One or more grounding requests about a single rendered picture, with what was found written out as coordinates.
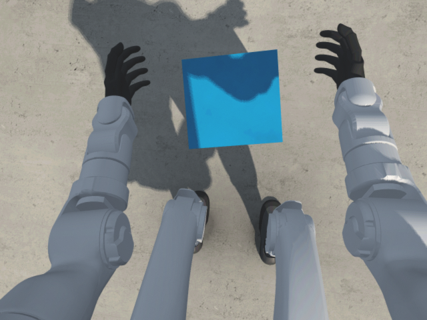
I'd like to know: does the right robot shin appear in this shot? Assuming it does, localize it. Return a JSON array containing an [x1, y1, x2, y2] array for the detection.
[[265, 201, 316, 257]]

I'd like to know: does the robot left hand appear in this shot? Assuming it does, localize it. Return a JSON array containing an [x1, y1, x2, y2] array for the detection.
[[104, 42, 150, 105]]

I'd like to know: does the right robot upper arm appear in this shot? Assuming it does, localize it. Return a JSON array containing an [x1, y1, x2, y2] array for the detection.
[[342, 197, 427, 320]]

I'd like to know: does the robot right forearm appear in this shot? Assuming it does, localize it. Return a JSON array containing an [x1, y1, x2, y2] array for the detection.
[[332, 77, 427, 204]]

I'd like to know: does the left robot upper arm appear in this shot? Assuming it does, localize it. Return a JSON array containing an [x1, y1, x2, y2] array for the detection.
[[0, 208, 134, 320]]

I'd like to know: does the carton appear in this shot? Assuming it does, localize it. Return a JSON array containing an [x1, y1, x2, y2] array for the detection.
[[181, 49, 283, 149]]

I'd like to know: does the left robot foot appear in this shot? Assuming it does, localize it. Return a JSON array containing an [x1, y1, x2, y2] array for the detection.
[[193, 191, 209, 254]]

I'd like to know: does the robot left forearm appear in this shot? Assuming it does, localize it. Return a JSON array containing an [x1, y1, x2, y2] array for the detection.
[[48, 95, 137, 262]]

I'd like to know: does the robot right hand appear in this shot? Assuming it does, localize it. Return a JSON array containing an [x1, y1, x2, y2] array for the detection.
[[314, 23, 365, 90]]

